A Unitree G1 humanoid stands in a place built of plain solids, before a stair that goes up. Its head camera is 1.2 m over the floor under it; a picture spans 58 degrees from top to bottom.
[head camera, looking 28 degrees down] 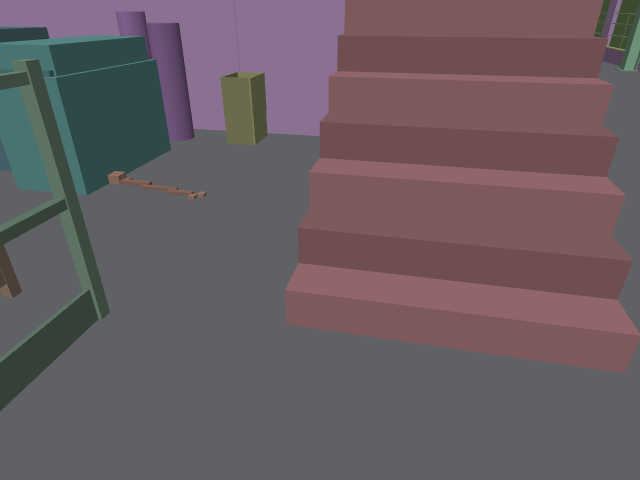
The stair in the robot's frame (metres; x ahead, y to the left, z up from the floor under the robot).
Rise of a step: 0.18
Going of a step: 0.22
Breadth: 1.32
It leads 13 degrees to the right of straight ahead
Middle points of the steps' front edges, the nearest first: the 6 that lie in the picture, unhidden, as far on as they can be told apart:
1.34 -0.50 0.18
1.55 -0.54 0.36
1.77 -0.59 0.54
1.98 -0.64 0.72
2.20 -0.69 0.90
2.41 -0.73 1.08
